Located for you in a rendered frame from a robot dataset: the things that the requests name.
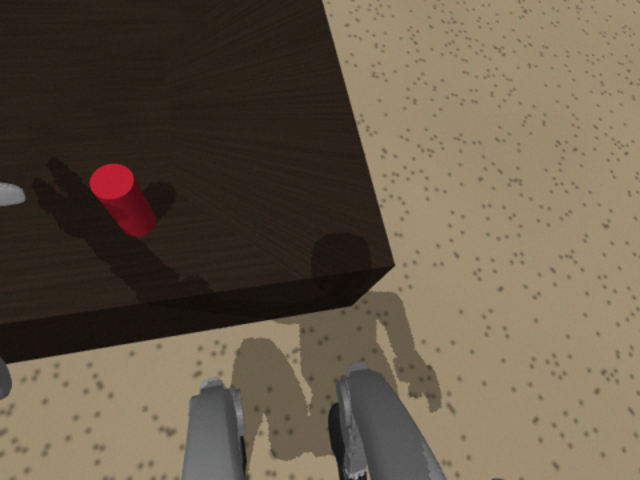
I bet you can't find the can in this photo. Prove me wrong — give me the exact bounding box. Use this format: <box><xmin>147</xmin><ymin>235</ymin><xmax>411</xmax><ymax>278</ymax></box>
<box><xmin>90</xmin><ymin>164</ymin><xmax>156</xmax><ymax>237</ymax></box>

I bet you can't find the left robot hand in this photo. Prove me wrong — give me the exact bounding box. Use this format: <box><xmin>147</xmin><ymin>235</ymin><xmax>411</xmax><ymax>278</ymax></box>
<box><xmin>0</xmin><ymin>182</ymin><xmax>26</xmax><ymax>206</ymax></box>

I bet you can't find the right robot foot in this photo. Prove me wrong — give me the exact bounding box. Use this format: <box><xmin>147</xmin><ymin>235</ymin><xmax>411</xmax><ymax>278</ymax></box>
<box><xmin>328</xmin><ymin>403</ymin><xmax>367</xmax><ymax>480</ymax></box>

